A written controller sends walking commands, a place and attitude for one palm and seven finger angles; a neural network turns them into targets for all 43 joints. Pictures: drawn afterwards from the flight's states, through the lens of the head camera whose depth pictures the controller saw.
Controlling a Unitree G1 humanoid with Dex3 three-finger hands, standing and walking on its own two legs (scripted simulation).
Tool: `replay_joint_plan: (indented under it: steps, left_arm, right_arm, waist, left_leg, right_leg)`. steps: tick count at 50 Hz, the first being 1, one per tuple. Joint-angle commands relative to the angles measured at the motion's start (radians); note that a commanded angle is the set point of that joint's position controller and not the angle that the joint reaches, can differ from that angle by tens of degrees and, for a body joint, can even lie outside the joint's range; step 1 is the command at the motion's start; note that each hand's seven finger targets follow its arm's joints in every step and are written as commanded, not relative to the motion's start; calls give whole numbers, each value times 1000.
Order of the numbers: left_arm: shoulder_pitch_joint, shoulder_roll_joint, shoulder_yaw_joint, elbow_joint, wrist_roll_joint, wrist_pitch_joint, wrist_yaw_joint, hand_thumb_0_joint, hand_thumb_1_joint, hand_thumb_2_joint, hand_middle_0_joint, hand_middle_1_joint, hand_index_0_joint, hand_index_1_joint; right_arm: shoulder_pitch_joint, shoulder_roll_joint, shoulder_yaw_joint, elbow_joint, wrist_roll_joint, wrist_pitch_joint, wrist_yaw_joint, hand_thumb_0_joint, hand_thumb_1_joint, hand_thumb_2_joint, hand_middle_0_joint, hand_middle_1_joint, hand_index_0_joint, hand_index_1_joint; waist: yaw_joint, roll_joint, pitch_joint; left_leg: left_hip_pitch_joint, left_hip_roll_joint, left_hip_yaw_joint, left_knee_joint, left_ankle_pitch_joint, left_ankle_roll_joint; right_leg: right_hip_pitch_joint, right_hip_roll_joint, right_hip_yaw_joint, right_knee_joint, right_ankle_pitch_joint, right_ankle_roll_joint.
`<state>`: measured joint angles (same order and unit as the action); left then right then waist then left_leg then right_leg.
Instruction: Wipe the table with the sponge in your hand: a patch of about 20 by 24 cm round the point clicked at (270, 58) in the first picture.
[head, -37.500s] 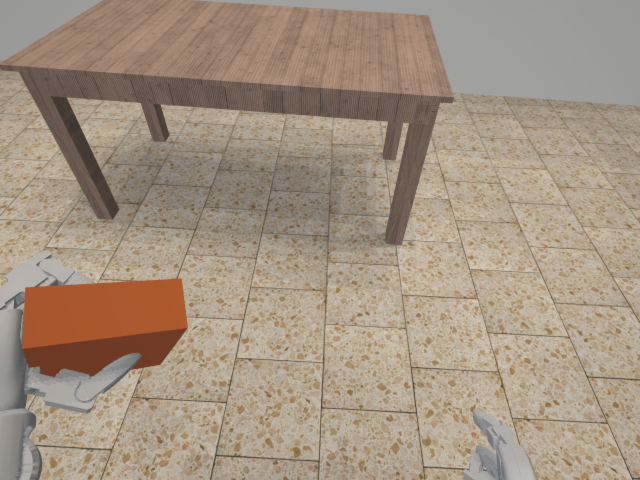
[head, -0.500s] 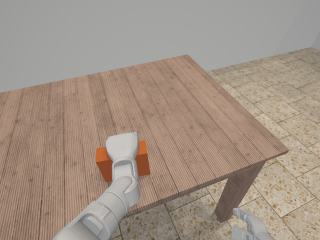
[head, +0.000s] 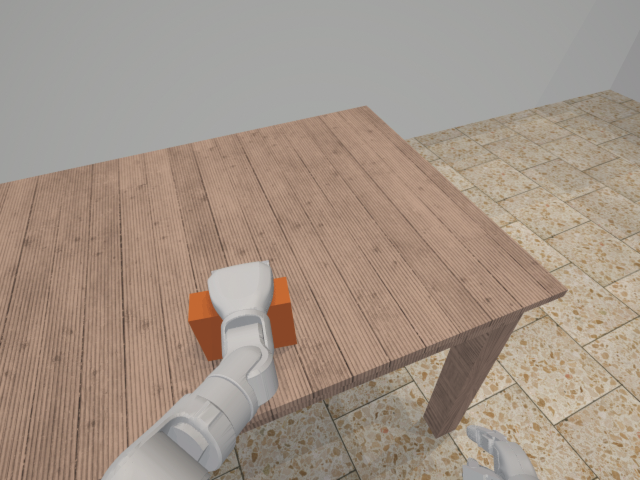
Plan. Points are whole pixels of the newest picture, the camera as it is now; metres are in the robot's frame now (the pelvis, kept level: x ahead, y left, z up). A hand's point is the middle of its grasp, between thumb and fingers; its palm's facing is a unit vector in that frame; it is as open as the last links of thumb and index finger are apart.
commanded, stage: slide back across to the middle lane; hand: left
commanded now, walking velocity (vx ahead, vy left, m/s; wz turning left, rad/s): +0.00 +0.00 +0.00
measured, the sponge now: (248, 327) +0.35 +0.15 -0.03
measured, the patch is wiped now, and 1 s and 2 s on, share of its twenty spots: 1.00 1.00 1.00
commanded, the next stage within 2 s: wipe forward along the middle lane in 0.72 s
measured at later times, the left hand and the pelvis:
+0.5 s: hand (232, 318) +0.33 +0.16 +0.02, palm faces -0.03 -0.10 -1.00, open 9.3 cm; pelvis +0.01 +0.00 +0.00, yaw -1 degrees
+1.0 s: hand (198, 329) +0.31 +0.21 +0.02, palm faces -0.07 -0.10 -0.99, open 9.3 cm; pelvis +0.01 +0.00 +0.00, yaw +0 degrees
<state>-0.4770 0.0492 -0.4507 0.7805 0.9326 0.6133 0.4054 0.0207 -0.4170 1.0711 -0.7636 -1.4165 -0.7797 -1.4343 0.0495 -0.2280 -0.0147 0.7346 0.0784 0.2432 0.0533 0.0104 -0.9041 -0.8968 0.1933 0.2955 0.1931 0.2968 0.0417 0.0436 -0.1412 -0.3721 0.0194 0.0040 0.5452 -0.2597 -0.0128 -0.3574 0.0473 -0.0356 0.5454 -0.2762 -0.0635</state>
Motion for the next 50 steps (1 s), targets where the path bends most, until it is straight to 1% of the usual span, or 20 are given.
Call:
replay_joint_plan:
  steps: [1, 4, 5, 8, 10, 12, 15, 19, 20, 22, 25, 27, 30, 31, 35, 40, 41, 45, 46, 50]
  left_arm:
    - [-185, -23, 24, -49, -21, -10, -22, 0, 100, 1300, -1200, -1600, -1200, -1600]
    - [-212, -33, 17, -33, -19, -14, -17, 0, 100, 1300, -1200, -1600, -1200, -1600]
    - [-179, 24, 80, -55, -28, -16, -17, 0, 100, 1300, -1200, -1600, -1200, -1600]
    - [-206, 7, 41, -102, -19, -20, -18, 0, 100, 1300, -1200, -1600, -1200, -1600]
    - [-148, 75, 113, -139, -22, -17, -20, 0, 100, 1300, -1200, -1600, -1200, -1600]
    - [-149, 68, 84, -191, -18, -15, -23, 0, 100, 1300, -1200, -1600, -1200, -1600]
    - [-83, 124, 130, -246, -4, 7, -40, 0, 100, 1300, -1200, -1600, -1200, -1600]
    - [-29, 126, 88, -338, 20, 29, -72, 0, 100, 1300, -1200, -1600, -1200, -1600]
    - [-21, 170, 133, -366, 17, 30, -80, 0, 100, 1300, -1200, -1600, -1200, -1600]
    - [-30, 148, 92, -373, 29, 29, -97, 0, 100, 1300, -1200, -1600, -1200, -1600]
    - [13, 194, 138, -422, 31, 6, -114, 0, 100, 1300, -1200, -1600, -1200, -1600]
    - [62, 167, 108, -436, 33, -8, -119, 0, 100, 1300, -1200, -1600, -1200, -1600]
    - [69, 262, 198, -455, 43, -14, -120, 0, 100, 1300, -1200, -1600, -1200, -1600]
    - [50, 225, 153, -466, 48, -14, -122, 0, 100, 1300, -1200, -1600, -1200, -1600]
    - [84, 282, 212, -479, 56, -19, -131, 0, 100, 1300, -1200, -1600, -1200, -1600]
    - [113, 317, 244, -499, 52, -39, -148, 0, 100, 1300, -1200, -1600, -1200, -1600]
    - [133, 293, 219, -505, 50, -43, -150, 0, 100, 1300, -1200, -1600, -1200, -1600]
    - [36, 306, 227, -472, 56, -66, -162, 0, 100, 1300, -1200, -1600, -1200, -1600]
    - [4, 279, 197, -471, 57, -77, -161, 0, 100, 1300, -1200, -1600, -1200, -1600]
    - [-35, 314, 245, -417, 71, -116, -149, 0, 100, 1300, -1200, -1600, -1200, -1600]
  right_arm:
    - [-186, -105, -27, -162, 2, -49, -7, 0, -900, -900, 200, 300, 200, 300]
    - [-180, -104, -28, -158, 1, -51, -8, 0, -900, -900, 200, 300, 200, 300]
    - [-190, -108, -31, -162, -1, -52, -9, 0, -900, -900, 200, 300, 200, 300]
    - [-194, -102, -27, -171, 3, -51, -14, 0, -900, -900, 200, 300, 200, 300]
    - [-207, -107, -29, -177, 0, -52, -16, 0, -900, -900, 200, 300, 200, 300]
    - [-209, -103, -24, -188, 4, -52, -18, 0, -900, -900, 200, 300, 200, 300]
    - [-235, -110, -22, -198, 6, -51, -17, 0, -900, -900, 200, 300, 200, 300]
    - [-248, -111, -16, -213, 9, -53, -13, 0, -900, -900, 200, 300, 200, 300]
    - [-260, -116, -16, -216, 11, -52, -14, 0, -900, -900, 200, 300, 200, 300]
    - [-255, -115, -12, -215, 14, -55, -17, 0, -900, -900, 200, 300, 200, 300]
    - [-260, -119, -14, -223, 11, -64, -20, 0, -900, -900, 200, 300, 200, 300]
    - [-253, -115, -12, -230, 11, -66, -20, 0, -900, -900, 200, 300, 200, 300]
    - [-265, -123, -9, -227, 11, -67, -28, 0, -900, -900, 200, 300, 200, 300]
    - [-263, -119, -5, -229, 12, -68, -31, 0, -900, -900, 200, 300, 200, 300]
    - [-265, -123, -5, -232, 11, -77, -37, 0, -900, -900, 200, 300, 200, 300]
    - [-259, -126, -4, -237, 10, -85, -50, 0, -900, -900, 200, 300, 200, 300]
    - [-249, -123, -3, -241, 11, -86, -51, 0, -900, -900, 200, 300, 200, 300]
    - [-233, -132, -4, -223, 9, -96, -62, 0, -900, -900, 200, 300, 200, 300]
    - [-218, -128, -7, -221, 9, -97, -66, 0, -900, -900, 200, 300, 200, 300]
    - [-192, -132, -10, -204, 4, -111, -78, 0, -900, -900, 200, 300, 200, 300]
  waist:
    - [-1, -159, -162]
    - [-11, -162, -150]
    - [17, -170, -175]
    - [1, -152, -178]
    - [34, -151, -206]
    - [19, -145, -197]
    - [44, -134, -175]
    - [38, -136, -160]
    - [50, -126, -164]
    - [30, -137, -123]
    - [47, -117, -151]
    - [42, -134, -152]
    - [51, -129, -128]
    - [39, -112, -127]
    - [52, -94, -132]
    - [47, -110, -124]
    - [44, -102, -123]
    - [23, -101, -94]
    - [9, -101, -99]
    - [16, -112, -129]
  left_leg:
    - [66, -43, 16, -41, 123, 46]
    - [64, -42, 19, -36, 117, 48]
    - [58, -43, 11, -46, 125, 46]
    - [84, -42, 19, -47, 133, 49]
    - [91, -44, 13, -55, 158, 48]
    - [103, -44, 22, -58, 164, 51]
    - [110, -47, 14, -77, 177, 49]
    - [142, -52, 20, -78, 207, 54]
    - [143, -52, 11, -87, 203, 52]
    - [146, -52, 12, -87, 186, 55]
    - [162, -56, 10, -88, 204, 55]
    - [165, -57, 16, -81, 217, 57]
    - [153, -59, 7, -91, 200, 52]
    - [159, -60, 15, -90, 198, 55]
    - [162, -63, 8, -92, 204, 52]
    - [161, -64, 7, -91, 203, 55]
    - [159, -64, 9, -91, 200, 57]
    - [151, -61, -2, -91, 168, 57]
    - [152, -61, 4, -84, 158, 60]
    - [131, -62, -5, -78, 152, 58]
  right_leg:
    - [91, -16, 39, -93, 228, -6]
    - [76, -17, 38, -98, 225, -5]
    - [101, -13, 48, -102, 232, -9]
    - [113, -19, 46, -102, 242, -4]
    - [151, -16, 56, -106, 275, -9]
    - [169, -22, 57, -107, 298, -3]
    - [184, -19, 70, -120, 300, -11]
    - [205, -21, 69, -119, 345, -9]
    - [208, -18, 81, -125, 327, -15]
    - [185, -19, 74, -128, 297, -10]
    - [207, -16, 92, -127, 328, -16]
    - [217, -20, 86, -117, 369, -11]
    - [214, -17, 113, -129, 345, -15]
    - [212, -21, 102, -124, 348, -11]
    - [219, -18, 115, -129, 351, -15]
    - [225, -21, 125, -135, 367, -10]
    - [223, -23, 113, -128, 354, -7]
    - [169, -17, 116, -142, 293, -10]
    - [162, -21, 104, -134, 279, -5]
    - [152, -17, 102, -123, 278, -8]
